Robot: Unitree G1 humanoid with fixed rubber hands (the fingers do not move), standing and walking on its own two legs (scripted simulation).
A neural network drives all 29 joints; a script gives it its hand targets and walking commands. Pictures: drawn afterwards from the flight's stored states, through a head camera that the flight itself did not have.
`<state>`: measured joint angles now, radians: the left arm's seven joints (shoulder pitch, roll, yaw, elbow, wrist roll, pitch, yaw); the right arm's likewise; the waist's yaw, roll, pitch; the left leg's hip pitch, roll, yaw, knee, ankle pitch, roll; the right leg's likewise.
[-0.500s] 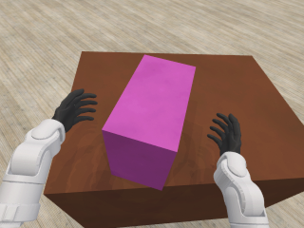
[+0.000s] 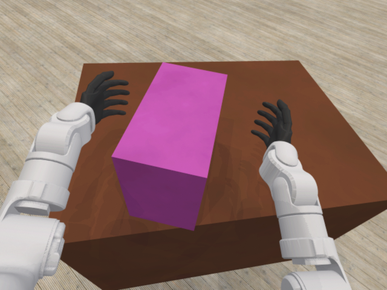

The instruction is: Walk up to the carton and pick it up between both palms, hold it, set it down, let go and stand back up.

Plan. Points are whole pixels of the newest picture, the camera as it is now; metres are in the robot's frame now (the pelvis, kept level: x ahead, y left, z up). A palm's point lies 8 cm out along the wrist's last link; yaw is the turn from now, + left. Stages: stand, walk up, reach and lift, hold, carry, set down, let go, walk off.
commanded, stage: reach and lift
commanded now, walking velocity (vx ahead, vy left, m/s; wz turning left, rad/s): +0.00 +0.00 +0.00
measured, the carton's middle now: (178, 145) +0.44 -0.01 +0.02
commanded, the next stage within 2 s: none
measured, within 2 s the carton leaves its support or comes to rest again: neither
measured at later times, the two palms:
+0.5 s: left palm (107, 120) +0.45 +0.14 +0.10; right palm (256, 147) +0.37 -0.16 +0.10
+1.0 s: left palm (118, 141) +0.45 +0.13 +0.03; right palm (240, 166) +0.37 -0.15 +0.03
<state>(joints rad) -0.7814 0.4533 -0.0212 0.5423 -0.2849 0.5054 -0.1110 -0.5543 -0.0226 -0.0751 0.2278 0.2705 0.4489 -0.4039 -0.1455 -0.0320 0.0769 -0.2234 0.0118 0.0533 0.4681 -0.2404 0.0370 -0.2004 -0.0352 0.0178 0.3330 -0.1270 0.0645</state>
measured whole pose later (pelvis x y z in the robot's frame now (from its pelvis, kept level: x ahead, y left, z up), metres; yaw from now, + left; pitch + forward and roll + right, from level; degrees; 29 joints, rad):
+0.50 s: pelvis -0.01 -0.01 +0.00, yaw +1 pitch +5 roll -2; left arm -0.91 0.36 -0.02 1.00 -0.20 0.22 -0.07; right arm -0.69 0.09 -0.08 0.67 0.20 0.19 -0.41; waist -0.19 -0.04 -0.03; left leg -0.38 0.03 0.01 0.53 -0.24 0.02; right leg -0.34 -0.02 -0.02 0.38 -0.13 0.05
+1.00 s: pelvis -0.02 +0.00 -0.03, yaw +0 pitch +18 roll -5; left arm -1.01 0.28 -0.04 1.24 -0.15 -0.03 -0.03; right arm -0.80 0.13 -0.22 1.01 0.07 -0.11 -0.38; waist -0.18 -0.01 -0.17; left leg -0.79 0.04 -0.02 0.76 -0.29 0.03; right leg -0.72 0.00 -0.04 0.56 -0.16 0.05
